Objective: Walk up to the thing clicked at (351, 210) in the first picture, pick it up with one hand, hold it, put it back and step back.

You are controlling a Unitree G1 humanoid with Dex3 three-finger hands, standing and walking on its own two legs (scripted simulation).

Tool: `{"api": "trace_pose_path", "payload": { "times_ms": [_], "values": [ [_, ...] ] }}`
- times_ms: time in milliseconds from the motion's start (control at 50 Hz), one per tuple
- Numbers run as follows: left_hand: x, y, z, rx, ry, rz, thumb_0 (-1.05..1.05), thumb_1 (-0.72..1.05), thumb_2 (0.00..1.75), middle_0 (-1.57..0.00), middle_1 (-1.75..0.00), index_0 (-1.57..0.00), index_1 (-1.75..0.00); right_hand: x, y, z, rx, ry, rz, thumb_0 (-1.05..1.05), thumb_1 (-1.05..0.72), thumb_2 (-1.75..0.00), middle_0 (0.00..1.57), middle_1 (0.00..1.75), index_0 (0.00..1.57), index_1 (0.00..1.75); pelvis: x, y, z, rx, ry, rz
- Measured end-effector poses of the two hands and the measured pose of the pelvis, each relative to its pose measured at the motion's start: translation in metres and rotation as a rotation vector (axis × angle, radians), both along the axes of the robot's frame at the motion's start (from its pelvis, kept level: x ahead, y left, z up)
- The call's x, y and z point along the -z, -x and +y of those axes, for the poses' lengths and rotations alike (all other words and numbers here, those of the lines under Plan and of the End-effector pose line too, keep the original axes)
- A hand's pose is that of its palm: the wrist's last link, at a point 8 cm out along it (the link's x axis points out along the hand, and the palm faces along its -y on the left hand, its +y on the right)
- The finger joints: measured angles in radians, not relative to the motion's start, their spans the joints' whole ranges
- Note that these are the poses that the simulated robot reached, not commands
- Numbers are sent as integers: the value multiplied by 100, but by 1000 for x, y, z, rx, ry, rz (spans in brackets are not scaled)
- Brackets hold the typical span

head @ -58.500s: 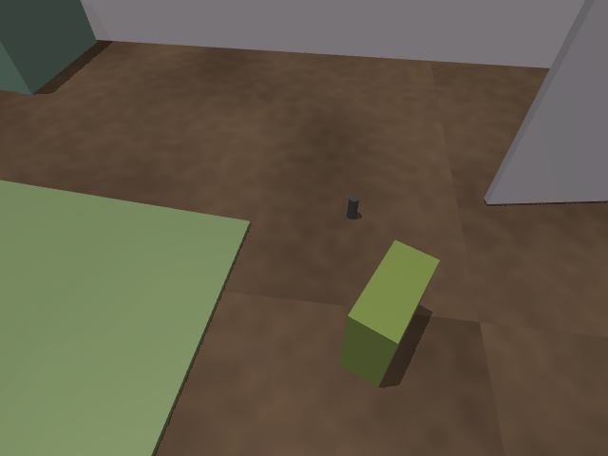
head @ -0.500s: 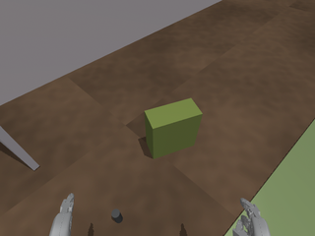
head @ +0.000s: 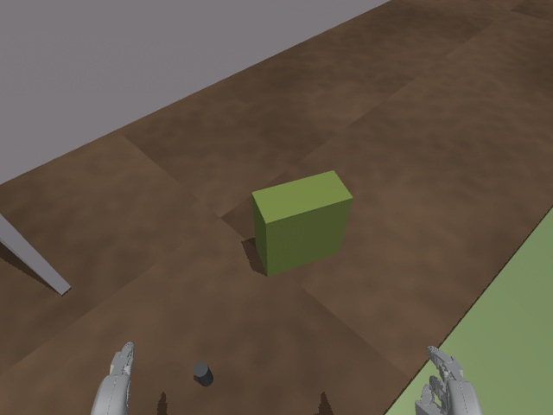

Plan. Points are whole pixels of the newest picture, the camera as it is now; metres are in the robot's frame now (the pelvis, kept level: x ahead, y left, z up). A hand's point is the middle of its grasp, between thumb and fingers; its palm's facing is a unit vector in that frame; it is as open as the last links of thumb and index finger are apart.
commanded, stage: home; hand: left
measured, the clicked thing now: (203, 374) +0.37 +0.24 -0.66
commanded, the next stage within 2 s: stand in 1.08 s
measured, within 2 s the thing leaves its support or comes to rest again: neither
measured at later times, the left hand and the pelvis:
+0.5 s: hand (158, 411) +0.16 +0.18 -0.06, palm faces +0.10 -0.95 -0.28, open 17.5 cm; pelvis -0.01 +0.00 +0.00, yaw +0 degrees
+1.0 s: hand (155, 405) +0.17 +0.18 -0.06, palm faces +0.10 -0.95 -0.28, open 17.4 cm; pelvis +0.00 +0.00 +0.00, yaw +0 degrees
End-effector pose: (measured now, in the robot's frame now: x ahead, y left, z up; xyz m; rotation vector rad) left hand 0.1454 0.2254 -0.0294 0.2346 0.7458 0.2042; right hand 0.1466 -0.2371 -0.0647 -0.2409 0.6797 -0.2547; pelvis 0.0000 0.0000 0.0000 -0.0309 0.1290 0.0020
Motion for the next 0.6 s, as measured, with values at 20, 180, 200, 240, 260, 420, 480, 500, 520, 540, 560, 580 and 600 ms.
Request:
{"api": "trace_pose_path", "payload": {
  "times_ms": [20,180,200,240,260,420,480,500,520,540,560,580,600],
  "values": [
    [0,1,0,0,-1,2,-1,-57,4,-5,-5,-5,-5,0,1,0,0,-1,2,1,-90,-90,20,30,20,30,0,1,0,0,0,0],
    [-1,5,-1,2,-8,1,-1,-57,4,-5,-5,-5,-5,2,6,-2,1,-6,3,1,-90,-90,20,30,20,30,0,5,-2,1,-4,-3],
    [-1,5,-1,2,-9,0,-1,-57,4,-5,-5,-5,-5,3,6,-2,1,-7,2,1,-90,-90,20,30,20,30,0,5,-2,1,-5,-3],
    [-1,5,-2,3,-9,-2,-1,-56,4,-5,-5,-5,-5,3,6,-2,1,-9,0,1,-90,-90,20,30,20,30,0,5,-3,1,-5,-4],
    [-1,5,-3,4,-9,-3,-1,-56,4,-5,-5,-5,-5,3,6,-2,1,-10,-2,1,-90,-90,20,30,20,30,0,5,-3,1,-5,-5],
    [0,5,-3,1,1,-11,-1,-55,5,-5,-5,-5,-5,1,5,-2,-1,-4,-10,1,-90,-90,20,30,20,30,-1,5,-3,1,-5,-8],
    [0,5,-3,0,1,-7,-1,-55,5,-5,-5,-5,-5,0,4,-2,-2,-2,-12,1,-90,-90,20,30,20,30,-1,5,-3,1,-5,-8],
    [0,5,-2,0,1,-7,-1,-55,5,-5,-5,-5,-5,0,4,-2,-2,-1,-13,1,-90,-90,20,30,20,30,-1,5,-2,1,-5,-8],
    [0,5,-2,1,1,-8,-1,-55,5,-5,-5,-5,-5,0,4,-2,-1,0,-13,1,-90,-90,20,30,20,30,-1,5,-2,1,-4,-7],
    [0,5,-1,1,0,-8,-1,-55,5,-5,-5,-5,-5,0,3,-2,-1,0,-13,1,-90,-90,20,30,20,30,-1,5,-2,2,-4,-8],
    [0,5,-1,2,-1,-9,-1,-55,5,-5,-5,-5,-5,0,3,-2,-1,1,-13,1,-90,-90,20,30,20,30,-1,5,-1,2,-4,-8],
    [-1,4,-1,2,-1,-9,-1,-55,5,-5,-5,-5,-5,0,3,-1,0,1,-13,1,-90,-90,20,30,20,30,-1,4,-1,2,-4,-8],
    [-1,4,0,3,-1,-9,-1,-55,5,-5,-5,-5,-5,0,3,-1,0,1,-13,1,-90,-90,20,30,20,30,-1,4,-1,2,-4,-8]
  ]
}}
